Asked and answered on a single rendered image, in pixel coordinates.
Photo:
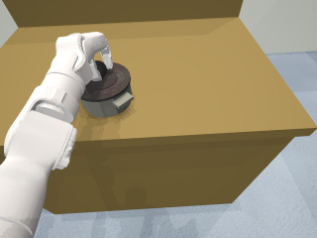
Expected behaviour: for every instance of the knob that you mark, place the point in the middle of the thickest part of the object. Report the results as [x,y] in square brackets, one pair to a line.
[101,66]

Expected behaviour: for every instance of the robot left forearm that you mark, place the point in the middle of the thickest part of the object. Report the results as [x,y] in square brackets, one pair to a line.
[60,92]

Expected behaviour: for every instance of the left robot hand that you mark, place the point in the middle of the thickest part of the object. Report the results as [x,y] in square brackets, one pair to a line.
[101,45]

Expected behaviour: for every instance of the lid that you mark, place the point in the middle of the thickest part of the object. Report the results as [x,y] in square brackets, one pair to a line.
[113,84]

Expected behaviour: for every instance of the left robot upper arm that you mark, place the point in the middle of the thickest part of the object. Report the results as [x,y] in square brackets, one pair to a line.
[42,144]

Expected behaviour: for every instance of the table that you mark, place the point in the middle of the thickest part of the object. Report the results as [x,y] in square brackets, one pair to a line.
[210,111]

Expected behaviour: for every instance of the pot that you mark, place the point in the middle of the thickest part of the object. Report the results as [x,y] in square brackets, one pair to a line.
[110,107]

